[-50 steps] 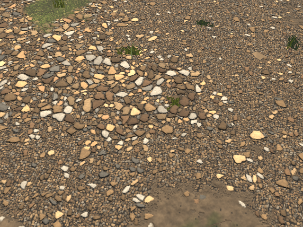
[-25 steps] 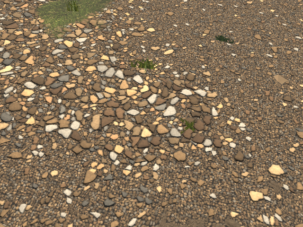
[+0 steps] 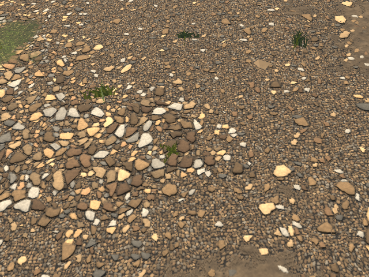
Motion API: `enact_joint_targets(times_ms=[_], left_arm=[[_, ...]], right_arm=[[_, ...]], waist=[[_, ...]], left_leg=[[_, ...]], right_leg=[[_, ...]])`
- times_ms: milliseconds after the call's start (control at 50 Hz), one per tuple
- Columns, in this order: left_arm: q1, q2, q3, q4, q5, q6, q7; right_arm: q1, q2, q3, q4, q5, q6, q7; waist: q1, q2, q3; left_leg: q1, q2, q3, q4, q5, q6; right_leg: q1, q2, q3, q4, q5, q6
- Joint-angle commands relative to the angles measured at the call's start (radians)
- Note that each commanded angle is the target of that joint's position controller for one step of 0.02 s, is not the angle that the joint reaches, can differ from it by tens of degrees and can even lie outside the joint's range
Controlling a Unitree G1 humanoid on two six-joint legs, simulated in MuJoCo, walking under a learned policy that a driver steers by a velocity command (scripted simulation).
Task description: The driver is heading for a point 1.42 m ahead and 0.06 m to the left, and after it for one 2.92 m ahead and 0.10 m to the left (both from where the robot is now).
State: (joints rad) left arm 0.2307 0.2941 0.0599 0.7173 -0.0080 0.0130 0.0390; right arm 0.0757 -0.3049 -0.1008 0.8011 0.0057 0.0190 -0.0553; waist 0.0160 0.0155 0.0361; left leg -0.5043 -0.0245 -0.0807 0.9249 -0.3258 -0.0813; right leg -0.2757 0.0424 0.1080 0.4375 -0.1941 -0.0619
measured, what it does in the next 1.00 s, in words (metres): steps on the spot: left foot, then right foot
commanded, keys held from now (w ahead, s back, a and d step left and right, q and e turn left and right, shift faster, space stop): e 0.26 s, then no key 0.08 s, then w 0.22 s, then no key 0.08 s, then q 0.36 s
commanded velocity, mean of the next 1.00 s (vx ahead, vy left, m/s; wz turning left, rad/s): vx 0.10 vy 0.00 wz -0.18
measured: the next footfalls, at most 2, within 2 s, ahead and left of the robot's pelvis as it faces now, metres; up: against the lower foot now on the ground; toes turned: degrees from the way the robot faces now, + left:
left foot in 0.22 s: +0.07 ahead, +0.15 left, +0.00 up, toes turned -14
right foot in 0.62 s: +0.03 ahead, -0.11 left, +0.00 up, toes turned -15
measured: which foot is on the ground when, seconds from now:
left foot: up 0.00-0.20, down 0.22-0.62, up 0.64-1.00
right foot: down 0.00-0.22, up 0.24-0.60, down 0.62-1.00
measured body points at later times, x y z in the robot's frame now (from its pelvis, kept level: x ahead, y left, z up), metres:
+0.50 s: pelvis +0.02 +0.03 +0.00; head +0.04 +0.04 +0.45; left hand +0.22 +0.28 -0.11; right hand +0.04 -0.26 -0.11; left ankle +0.03 +0.16 -0.75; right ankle -0.03 -0.10 -0.70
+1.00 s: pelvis +0.09 -0.02 -0.01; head +0.13 -0.02 +0.44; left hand +0.23 +0.25 -0.12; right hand +0.21 -0.30 -0.12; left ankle +0.18 +0.09 -0.73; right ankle -0.01 -0.10 -0.75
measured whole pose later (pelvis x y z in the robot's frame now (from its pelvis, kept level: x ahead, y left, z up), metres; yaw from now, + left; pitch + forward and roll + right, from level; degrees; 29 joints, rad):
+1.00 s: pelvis +0.09 -0.02 -0.01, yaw -7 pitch +1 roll -1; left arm 0.21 0.29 0.06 0.74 -0.01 0.00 0.04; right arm 0.13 -0.29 -0.06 0.73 0.02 0.02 0.04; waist 0.02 0.02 0.07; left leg -0.48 0.04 0.04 0.70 -0.26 -0.03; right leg -0.06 0.00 -0.14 0.39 -0.34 -0.02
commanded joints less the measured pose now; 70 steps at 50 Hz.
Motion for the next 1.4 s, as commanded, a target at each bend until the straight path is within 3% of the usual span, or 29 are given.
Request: enact_joint_targets(times_ms=[20, 140, 200, 220, 240, 260, 280, 320, 340, 420, 500, 560, 600, 620, 640, 660, 680, 760, 880, 1020, 1040, 1060, 1080, 1100, 1120, 1160, 1180, 1280, 1400], left_arm=[[0.003, 0.19, 0.055, -0.069, 0.0, 0.001, 0.008], [-0.055, 0.194, 0.06, -0.103, -0.005, 0.018, -0.003], [-0.103, 0.18, 0.055, -0.122, -0.023, 0.03, 0.003], [-0.073, 0.141, 0.044, -0.126, -0.016, 0.031, 0.003], [0.002, 0.09, 0.033, -0.131, -0.007, 0.024, -0.002], [-0.003, 0.177, 0.058, -0.133, -0.001, 0.014, -0.004], [0.004, 0.229, 0.077, -0.115, -0.002, 0.013, -0.005], [0.015, 0.192, 0.076, -0.081, 0.001, 0.029, 0.001], [0.014, 0.165, 0.067, -0.082, 0.0, 0.035, 0.0], [-0.08, 0.102, 0.032, -0.123, -0.009, 0.015, -0.015], [-0.118, 0.075, 0.009, -0.128, -0.002, -0.023, -0.029], [-0.054, 0.088, 0.014, -0.097, -0.012, -0.047, -0.038], [0.035, 0.095, 0.021, -0.062, -0.006, -0.047, -0.031], [0.102, 0.12, 0.027, -0.056, -0.002, -0.043, -0.021], [0.122, 0.231, 0.048, -0.065, 0.012, -0.033, -0.013], [0.162, 0.217, 0.05, -0.056, 0.02, -0.034, -0.02], [0.129, 0.174, 0.036, -0.06, 0.022, -0.042, -0.025], [0.014, 0.108, 0.019, -0.06, 0.019, -0.057, -0.021], [-0.024, 0.142, 0.036, -0.046, 0.016, -0.035, 0.004], [-0.069, 0.179, 0.054, -0.04, -0.019, -0.014, 0.003], [-0.068, 0.166, 0.05, -0.037, -0.023, -0.016, 0.004], [-0.024, 0.147, 0.044, -0.033, -0.006, -0.028, 0.001], [-0.004, 0.052, 0.012, -0.085, 0.051, -0.038, -0.006], [-0.029, 0.101, 0.018, -0.078, 0.031, -0.046, -0.019], [-0.065, 0.139, 0.028, -0.087, -0.003, -0.042, -0.025], [-0.095, 0.145, 0.035, -0.079, 0.012, -0.03, -0.009], [-0.09, 0.148, 0.039, -0.081, 0.017, -0.022, -0.003], [-0.062, 0.089, 0.021, -0.074, 0.017, -0.017, -0.001], [-0.098, 0.098, 0.027, -0.094, 0.005, -0.031, -0.015]], right_arm=[[-0.059, -0.06, -0.005, -0.071, 0.004, -0.023, 0.009], [-0.014, -0.085, -0.007, -0.062, 0.013, -0.05, 0.035], [0.078, -0.101, -0.015, -0.034, 0.011, -0.061, 0.047], [0.102, -0.152, -0.028, -0.033, -0.002, -0.057, 0.044], [0.058, -0.225, -0.037, -0.05, -0.019, -0.043, 0.035], [0.061, -0.194, -0.03, -0.061, -0.047, -0.044, 0.038], [0.018, -0.145, -0.014, -0.079, -0.038, -0.047, 0.037], [-0.032, -0.095, 0.003, -0.086, -0.01, -0.044, 0.032], [-0.025, -0.093, 0.008, -0.082, -0.004, -0.042, 0.029], [0.106, -0.117, 0.008, -0.04, 0.001, -0.037, 0.02], [0.126, -0.171, -0.001, -0.029, 0.01, -0.05, 0.031], [0.14, -0.19, -0.003, -0.018, 0.029, -0.054, 0.048], [0.134, -0.133, 0.02, -0.013, 0.021, -0.056, 0.057], [0.114, -0.063, 0.044, -0.022, 0.003, -0.066, 0.064], [0.113, 0.01, 0.066, -0.065, -0.028, -0.082, 0.064], [0.076, -0.068, 0.051, -0.071, -0.013, -0.085, 0.059], [0.103, -0.127, 0.029, -0.059, 0.008, -0.076, 0.06], [0.141, -0.095, 0.021, -0.009, 0.018, -0.038, 0.057], [0.052, -0.05, 0.035, -0.093, 0.009, -0.014, 0.069], [0.066, -0.087, 0.008, -0.161, 0.012, -0.005, 0.107], [0.138, -0.108, -0.006, -0.148, 0.009, -0.01, 0.101], [0.221, -0.18, -0.032, -0.142, 0.006, -0.012, 0.082], [0.249, -0.305, -0.054, -0.162, -0.01, -0.015, 0.06], [0.258, -0.245, -0.034, -0.179, -0.015, -0.025, 0.067], [0.177, -0.209, -0.023, -0.193, -0.006, -0.035, 0.07], [0.083, -0.149, -0.007, -0.201, 0.019, -0.031, 0.06], [0.057, -0.149, -0.005, -0.209, 0.014, -0.025, 0.054], [0.058, -0.187, -0.022, -0.22, 0.004, -0.006, 0.031], [0.049, -0.187, -0.024, -0.233, 0.004, 0.014, 0.032]], waist=[[0.017, -0.169, -0.103], [0.008, -0.185, -0.125], [-0.047, -0.163, -0.136], [-0.032, -0.068, -0.162], [0.041, 0.206, -0.139], [0.009, 0.226, -0.12], [0.021, 0.143, -0.097], [0.025, 0.106, -0.065], [0.015, 0.113, -0.055], [-0.067, 0.17, -0.05], [-0.085, 0.164, -0.015], [-0.045, 0.135, 0.0], [0.014, 0.103, -0.031], [0.042, 0.04, -0.105], [0.015, -0.22, -0.152], [0.067, -0.239, -0.123], [0.047, -0.174, -0.07], [0.0, -0.145, -0.007], [0.008, -0.143, -0.023], [-0.026, -0.111, -0.06], [-0.062, -0.084, -0.104], [-0.091, 0.017, -0.174], [-0.05, 0.278, -0.239], [-0.098, 0.18, -0.387], [-0.08, 0.11, -0.274], [-0.04, 0.015, -0.139], [-0.018, 0.037, -0.118], [-0.013, 0.088, -0.144], [-0.038, 0.136, -0.132]], left_leg=[[-0.054, -0.002, -0.018, -0.12, -0.006, -0.013], [0.101, -0.027, -0.024, -0.303, -0.034, 0.009], [0.294, -0.005, -0.003, -0.587, 0.19, 0.047], [0.425, 0.133, -0.105, -0.61, 0.266, 0.097], [0.502, 0.33, -0.327, -0.606, 0.506, 0.224], [0.422, 0.445, -0.435, -0.626, 0.548, 0.354], [0.387, 0.408, -0.359, -0.62, 0.5, 0.355], [0.373, 0.285, -0.208, -0.604, 0.397, 0.285], [0.37, 0.271, -0.178, -0.602, 0.436, 0.291], [0.456, 0.241, -0.176, -0.712, -0.062, 0.295], [0.379, 0.256, -0.151, -0.747, -0.067, 0.292], [0.291, 0.257, -0.132, -0.723, -0.058, 0.293], [0.215, 0.217, -0.087, -0.614, 0.124, 0.24], [0.164, 0.158, -0.014, -0.469, 0.14, 0.171], [-0.02, 0.036, 0.124, -0.231, -0.063, 0.082], [-0.103, 0.035, 0.1, -0.056, -0.296, 0.049], [-0.139, 0.068, 0.06, 0.079, -0.302, 0.045], [-0.106, 0.073, 0.021, 0.1, -0.06, 0.043], [-0.019, 0.08, 0.084, -0.122, 0.092, 0.019], [0.1, 0.028, 0.159, -0.324, 0.081, 0.106], [0.226, -0.01, 0.172, -0.424, 0.191, 0.135], [0.435, 0.051, 0.04, -0.483, 0.527, 0.193], [0.683, 0.352, -0.398, -0.469, 0.965, 0.413], [0.68, 0.42, -0.527, -0.535, 0.816, 0.528], [0.601, 0.385, -0.426, -0.553, 0.699, 0.49], [0.444, 0.278, -0.293, -0.578, 0.486, 0.371], [0.364, 0.241, -0.259, -0.594, 0.456, 0.349], [0.295, 0.185, -0.234, -0.597, 0.419, 0.34], [0.26, 0.167, -0.349, -0.579, 0.212, 0.307]], right_leg=[[0.183, -0.227, 0.284, -0.09, 0.215, -0.155], [0.154, -0.21, 0.397, -0.043, 0.336, -0.158], [0.094, -0.141, 0.39, 0.023, 0.267, -0.088], [-0.015, -0.08, 0.327, 0.129, 0.051, -0.037], [-0.219, 0.097, 0.13, 0.325, -0.362, 0.027], [-0.295, 0.076, 0.08, 0.55, -0.481, 0.076], [-0.291, 0.032, 0.083, 0.667, -0.413, 0.097], [-0.304, 0.027, 0.071, 0.75, -0.301, 0.13], [-0.309, 0.031, 0.067, 0.779, -0.274, 0.143], [-0.343, -0.015, -0.025, 0.552, -0.194, 0.146], [-0.169, -0.052, -0.114, 0.274, -0.225, 0.116], [0.018, -0.029, -0.154, 0.053, -0.105, 0.068], [0.23, -0.021, -0.138, -0.086, 0.0, 0.034], [0.368, -0.12, -0.022, -0.098, 0.077, 0.014], [0.473, -0.312, 0.233, -0.085, 0.273, -0.079], [0.4, -0.438, 0.36, -0.145, 0.345, -0.211], [0.368, -0.419, 0.302, -0.145, 0.378, -0.227], [0.263, -0.289, 0.023, -0.169, 0.536, -0.123], [0.217, -0.293, -0.117, -0.164, 0.56, -0.134], [0.246, -0.316, -0.159, 0.044, 0.656, -0.093], [0.211, -0.27, -0.203, 0.178, 0.674, -0.056], [0.074, -0.195, -0.245, 0.382, 0.488, 0.024], [-0.288, -0.01, -0.249, 0.745, -0.39, 0.121], [-0.308, 0.013, -0.019, 0.888, -0.527, 0.122], [-0.364, -0.029, -0.004, 0.913, -0.47, 0.114], [-0.365, -0.083, -0.014, 0.773, -0.339, 0.11], [-0.304, -0.085, -0.019, 0.71, -0.293, 0.116], [-0.195, -0.039, -0.038, 0.476, -0.203, 0.157], [-0.119, -0.011, -0.023, 0.282, -0.165, 0.144]])
Over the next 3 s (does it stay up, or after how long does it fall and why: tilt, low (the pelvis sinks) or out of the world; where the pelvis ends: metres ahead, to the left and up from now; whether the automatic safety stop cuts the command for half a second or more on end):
stays up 0.78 0.17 -0.02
